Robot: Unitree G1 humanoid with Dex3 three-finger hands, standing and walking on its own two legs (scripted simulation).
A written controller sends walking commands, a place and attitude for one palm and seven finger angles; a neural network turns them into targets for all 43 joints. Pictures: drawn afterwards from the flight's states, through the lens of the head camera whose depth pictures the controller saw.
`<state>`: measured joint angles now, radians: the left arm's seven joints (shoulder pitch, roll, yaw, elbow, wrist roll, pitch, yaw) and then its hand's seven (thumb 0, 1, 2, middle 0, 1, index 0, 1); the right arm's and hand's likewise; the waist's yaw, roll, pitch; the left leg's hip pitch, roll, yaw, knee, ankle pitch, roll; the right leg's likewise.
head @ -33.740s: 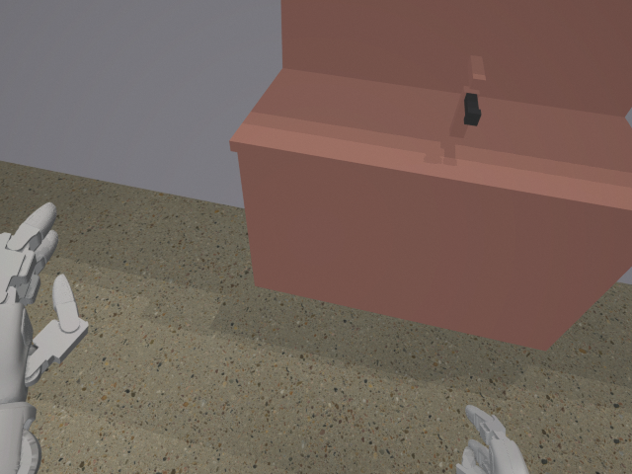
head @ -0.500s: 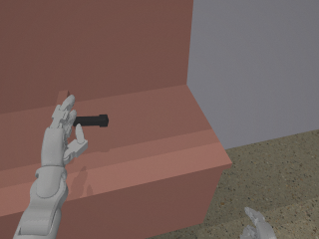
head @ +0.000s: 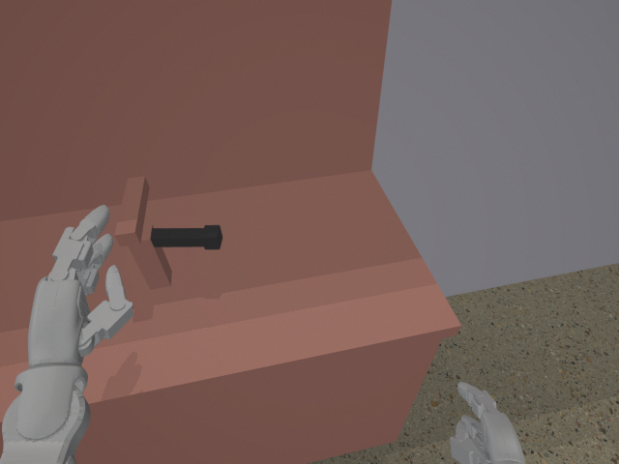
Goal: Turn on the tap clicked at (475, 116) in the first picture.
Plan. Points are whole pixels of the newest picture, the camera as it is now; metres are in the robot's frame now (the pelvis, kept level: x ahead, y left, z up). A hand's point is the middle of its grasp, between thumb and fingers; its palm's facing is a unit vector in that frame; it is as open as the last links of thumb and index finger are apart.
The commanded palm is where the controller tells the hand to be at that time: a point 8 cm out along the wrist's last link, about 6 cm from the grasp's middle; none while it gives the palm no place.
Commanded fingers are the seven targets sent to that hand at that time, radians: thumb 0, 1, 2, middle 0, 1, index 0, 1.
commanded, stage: draw the hand back beside the body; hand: left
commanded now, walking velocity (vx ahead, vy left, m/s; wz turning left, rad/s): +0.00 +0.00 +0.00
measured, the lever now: (212, 237) +0.42 +0.22 +0.05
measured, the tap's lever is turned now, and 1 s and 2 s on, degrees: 78 78 78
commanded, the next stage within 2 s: step back with the hand held close in 0.48 s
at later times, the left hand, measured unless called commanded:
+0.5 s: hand (101, 318) +0.20 +0.25 +0.15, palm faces +0.40 -0.86 -0.33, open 7.4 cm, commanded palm +0.16 +0.29 +0.16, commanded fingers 0.00 0.90 0.90 -0.20 -0.30 -0.20 -0.30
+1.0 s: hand (78, 355) +0.16 +0.25 +0.15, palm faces +0.33 -0.84 -0.43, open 7.4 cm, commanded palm +0.12 +0.29 +0.17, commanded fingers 0.00 0.90 0.90 -0.20 -0.30 -0.20 -0.30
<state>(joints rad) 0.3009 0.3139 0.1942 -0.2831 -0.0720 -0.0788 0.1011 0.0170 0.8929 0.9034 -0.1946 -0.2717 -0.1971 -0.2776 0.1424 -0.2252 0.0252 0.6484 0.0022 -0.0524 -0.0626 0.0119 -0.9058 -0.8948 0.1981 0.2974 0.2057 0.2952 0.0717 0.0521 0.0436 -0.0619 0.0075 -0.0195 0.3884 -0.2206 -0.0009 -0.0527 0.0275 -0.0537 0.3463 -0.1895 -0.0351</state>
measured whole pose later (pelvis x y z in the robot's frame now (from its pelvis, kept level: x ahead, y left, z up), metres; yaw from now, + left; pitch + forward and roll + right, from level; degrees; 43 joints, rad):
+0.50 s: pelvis +0.00 +0.01 +0.00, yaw +0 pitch -6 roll -1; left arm 0.40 0.33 0.24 -0.37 -0.07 -0.08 0.11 0.02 0.89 0.90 -0.20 -0.30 -0.21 -0.30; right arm 0.15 -0.22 0.02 0.65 0.00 -0.07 -0.07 0.01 -0.91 -0.89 0.20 0.30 0.21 0.30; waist 0.07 0.06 0.04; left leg -0.07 0.00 -0.02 0.42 -0.24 0.01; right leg -0.06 0.02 -0.06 0.37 -0.21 -0.03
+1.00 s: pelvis -0.04 +0.02 -0.01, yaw -1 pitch +0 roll -1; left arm 0.51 0.38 0.30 -0.48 -0.06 -0.14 0.11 0.02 0.89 0.90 -0.21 -0.30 -0.21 -0.30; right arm 0.18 -0.25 0.00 0.54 0.01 -0.02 -0.09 0.01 -0.91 -0.89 0.20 0.30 0.21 0.30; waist 0.03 0.04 0.01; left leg -0.30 -0.01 0.00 0.50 -0.20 0.02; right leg -0.29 0.01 -0.04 0.45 -0.16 -0.01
